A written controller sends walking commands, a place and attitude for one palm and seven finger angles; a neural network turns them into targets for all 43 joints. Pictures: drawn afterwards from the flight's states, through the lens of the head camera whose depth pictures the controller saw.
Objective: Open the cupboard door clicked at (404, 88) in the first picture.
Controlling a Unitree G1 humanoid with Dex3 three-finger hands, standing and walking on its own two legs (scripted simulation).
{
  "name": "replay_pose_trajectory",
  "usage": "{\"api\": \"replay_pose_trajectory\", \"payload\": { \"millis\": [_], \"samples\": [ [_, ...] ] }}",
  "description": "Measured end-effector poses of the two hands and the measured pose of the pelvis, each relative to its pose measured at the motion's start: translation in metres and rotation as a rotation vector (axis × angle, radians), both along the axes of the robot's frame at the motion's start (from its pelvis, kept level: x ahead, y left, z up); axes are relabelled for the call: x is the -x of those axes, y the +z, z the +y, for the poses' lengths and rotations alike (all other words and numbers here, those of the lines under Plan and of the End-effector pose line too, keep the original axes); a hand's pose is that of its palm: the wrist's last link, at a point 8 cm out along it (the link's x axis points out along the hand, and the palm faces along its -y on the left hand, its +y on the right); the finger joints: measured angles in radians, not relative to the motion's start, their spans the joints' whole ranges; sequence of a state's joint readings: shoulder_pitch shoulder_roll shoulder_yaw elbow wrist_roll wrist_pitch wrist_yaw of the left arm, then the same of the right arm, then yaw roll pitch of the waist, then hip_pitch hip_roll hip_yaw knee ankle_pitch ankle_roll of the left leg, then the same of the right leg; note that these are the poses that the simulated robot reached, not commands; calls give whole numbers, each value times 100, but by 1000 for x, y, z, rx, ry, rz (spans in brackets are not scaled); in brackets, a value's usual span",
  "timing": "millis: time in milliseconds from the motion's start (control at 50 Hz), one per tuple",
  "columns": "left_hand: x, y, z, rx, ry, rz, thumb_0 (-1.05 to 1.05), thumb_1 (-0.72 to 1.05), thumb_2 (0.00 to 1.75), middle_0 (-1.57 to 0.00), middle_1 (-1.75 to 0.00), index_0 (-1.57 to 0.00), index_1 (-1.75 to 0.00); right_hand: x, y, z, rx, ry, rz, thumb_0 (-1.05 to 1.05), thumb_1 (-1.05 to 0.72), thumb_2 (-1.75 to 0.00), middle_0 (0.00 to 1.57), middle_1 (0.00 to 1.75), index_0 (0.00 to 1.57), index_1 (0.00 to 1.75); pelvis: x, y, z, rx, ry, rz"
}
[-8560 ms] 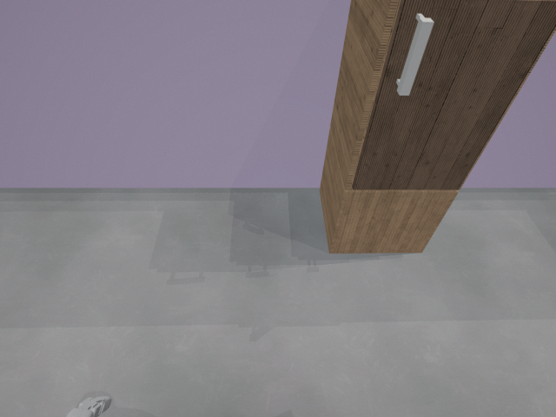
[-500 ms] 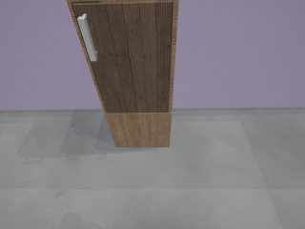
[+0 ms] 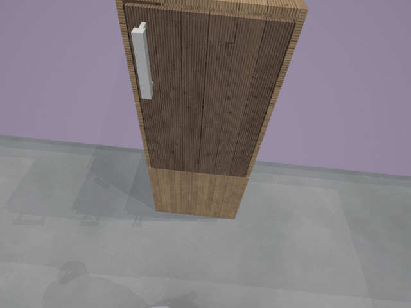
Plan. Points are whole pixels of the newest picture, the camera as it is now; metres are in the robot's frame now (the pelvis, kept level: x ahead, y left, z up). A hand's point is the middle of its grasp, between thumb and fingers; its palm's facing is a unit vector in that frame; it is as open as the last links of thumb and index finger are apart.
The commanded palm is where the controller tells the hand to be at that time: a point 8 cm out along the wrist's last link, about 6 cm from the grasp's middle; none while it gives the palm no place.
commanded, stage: come to a stop and stand still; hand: left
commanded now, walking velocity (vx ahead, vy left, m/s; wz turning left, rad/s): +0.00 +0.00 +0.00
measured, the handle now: (145, 62) +0.61 +0.22 +0.14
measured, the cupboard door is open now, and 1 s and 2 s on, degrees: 0 0 0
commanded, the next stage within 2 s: look again from close up in 1.24 s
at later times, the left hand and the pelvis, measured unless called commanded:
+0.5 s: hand (147, 307) +0.14 +0.13 -0.15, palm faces -0.01 -0.96 -0.28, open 7.4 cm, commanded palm none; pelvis +0.05 -0.06 +0.01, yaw +0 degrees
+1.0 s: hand out of the picture -0.03 +0.18 -0.16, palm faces +0.11 -0.97 -0.24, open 7.4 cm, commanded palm none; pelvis -0.02 -0.02 +0.01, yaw +1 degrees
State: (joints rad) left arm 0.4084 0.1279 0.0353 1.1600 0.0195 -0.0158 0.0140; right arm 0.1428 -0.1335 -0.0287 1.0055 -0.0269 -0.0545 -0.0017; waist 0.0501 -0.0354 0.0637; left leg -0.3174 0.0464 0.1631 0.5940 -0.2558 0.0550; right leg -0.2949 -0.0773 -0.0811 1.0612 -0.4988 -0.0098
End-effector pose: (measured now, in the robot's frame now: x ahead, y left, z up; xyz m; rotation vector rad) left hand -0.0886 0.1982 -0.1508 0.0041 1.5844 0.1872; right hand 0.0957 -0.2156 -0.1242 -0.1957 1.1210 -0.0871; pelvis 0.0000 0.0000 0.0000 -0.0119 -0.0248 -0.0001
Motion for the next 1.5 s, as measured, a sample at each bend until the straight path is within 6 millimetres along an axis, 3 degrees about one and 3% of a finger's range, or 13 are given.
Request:
{"api": "replay_pose_trajectory", "payload": {
  "millis": [100,200,300,400,580,740,920,1040,1120,1220,1340,1420,1500],
  "samples": [
    [-88,9,29,-54,-65,-145,1,91,89,-20,-30,-20,-29,2,8,-5,30,-80,23,-3,-96,-90,20,30,20,30,-23,11,8,-15,-6,6],
    [-161,16,38,-99,-91,-273,0,91,89,-20,-30,-19,-29,18,2,-7,33,-96,141,-2,-95,-90,20,30,20,30,-42,13,4,-20,7,7],
    [-207,22,28,-123,-140,-322,0,91,89,-20,-30,-19,-29,34,-7,-13,-1,-141,223,0,-93,-90,20,30,20,30,-52,11,-11,-19,2,4],
    [-230,29,6,-160,-183,-348,0,91,89,-20,-30,-20,-29,48,-24,-34,-50,-177,284,0,-92,-90,20,30,20,30,-56,5,-36,-36,-11,12],
    [-206,46,-31,-190,-167,-340,0,91,89,-20,-30,-20,-30,46,-30,-79,-58,-158,302,1,-91,-90,20,30,20,30,-41,12,-62,-66,3,17],
    [-149,53,-23,-217,-99,-316,0,92,89,-21,-30,-20,-30,27,-20,-97,-30,-77,210,1,-91,-90,20,30,19,30,-16,17,-65,-80,14,16],
    [-70,39,7,-181,-45,-215,0,91,89,-20,-30,-20,-30,29,2,-75,9,-29,112,1,-91,-90,19,30,19,30,10,18,-42,-62,7,19],
    [-46,17,31,-117,-43,-157,0,91,89,-20,-30,-20,-30,84,6,-41,43,-74,144,0,-91,-90,20,30,20,30,21,12,-17,-2,11,18],
    [-50,18,33,-83,-48,-165,1,91,89,-20,-30,-20,-29,128,11,-21,31,-96,261,0,-91,-90,20,30,20,30,18,20,-12,12,23,27],
    [-62,16,26,-61,-84,-140,0,91,89,-20,-30,-20,-29,164,11,-7,7,-162,359,1,-91,-90,20,30,20,30,9,19,-16,-9,1,42],
    [-108,15,1,-55,-151,-142,1,91,89,-20,-30,-20,-29,187,7,-10,-26,-227,459,1,-91,-90,20,30,20,30,-6,15,-33,-17,-12,52],
    [-153,7,-17,-94,-216,-237,1,92,89,-20,-30,-20,-29,181,-11,-31,-53,-247,493,1,-91,-90,20,30,20,30,-21,-2,-53,-43,-40,79],
    [-184,9,-37,-111,-204,-314,0,93,89,-20,-30,-20,-29,141,-24,-56,-27,-233,423,1,-91,-90,20,30,20,30,-33,-6,-61,5,-6,65]
  ]
}}
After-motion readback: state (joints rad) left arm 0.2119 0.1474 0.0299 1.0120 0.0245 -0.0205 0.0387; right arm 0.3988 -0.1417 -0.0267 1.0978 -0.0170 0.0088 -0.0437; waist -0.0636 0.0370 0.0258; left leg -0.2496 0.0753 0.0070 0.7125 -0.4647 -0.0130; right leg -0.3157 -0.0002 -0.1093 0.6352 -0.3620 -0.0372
